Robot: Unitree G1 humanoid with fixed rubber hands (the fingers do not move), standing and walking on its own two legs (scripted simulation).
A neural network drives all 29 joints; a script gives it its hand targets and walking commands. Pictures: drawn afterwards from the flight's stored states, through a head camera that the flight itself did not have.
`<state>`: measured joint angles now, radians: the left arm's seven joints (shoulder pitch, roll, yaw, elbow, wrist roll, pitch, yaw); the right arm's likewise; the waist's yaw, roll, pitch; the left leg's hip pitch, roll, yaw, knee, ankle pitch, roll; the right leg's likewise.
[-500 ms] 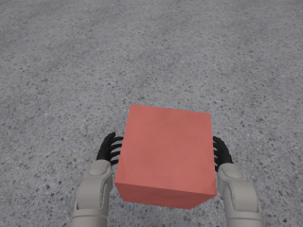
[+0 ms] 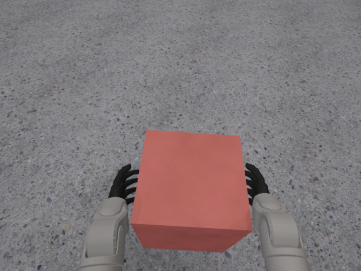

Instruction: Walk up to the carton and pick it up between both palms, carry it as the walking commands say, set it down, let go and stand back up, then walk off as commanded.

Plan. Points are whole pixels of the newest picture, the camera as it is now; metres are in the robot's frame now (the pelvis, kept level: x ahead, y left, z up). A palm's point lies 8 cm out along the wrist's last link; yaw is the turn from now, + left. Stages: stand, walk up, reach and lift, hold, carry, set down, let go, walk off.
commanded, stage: carry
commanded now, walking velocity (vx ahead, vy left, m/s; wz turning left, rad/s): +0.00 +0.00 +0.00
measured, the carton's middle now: (187, 196) +0.30 +0.00 -0.04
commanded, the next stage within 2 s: none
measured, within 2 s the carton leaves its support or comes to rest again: neither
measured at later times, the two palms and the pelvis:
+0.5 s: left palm (145, 105) +0.54 +0.12 +0.02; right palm (248, 100) +0.57 -0.18 +0.03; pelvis +0.29 -0.05 +0.01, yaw +1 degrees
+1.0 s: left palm (165, 54) +0.79 +0.08 +0.04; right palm (249, 56) +0.80 -0.23 +0.03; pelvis +0.52 -0.09 +0.01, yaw +0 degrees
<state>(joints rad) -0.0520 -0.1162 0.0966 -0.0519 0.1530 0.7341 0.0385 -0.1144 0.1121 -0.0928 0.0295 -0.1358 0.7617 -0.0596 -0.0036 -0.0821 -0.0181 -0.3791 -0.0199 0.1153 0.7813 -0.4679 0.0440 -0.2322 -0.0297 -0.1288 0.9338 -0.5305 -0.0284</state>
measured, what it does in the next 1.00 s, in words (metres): walks ahead: right foot, then left foot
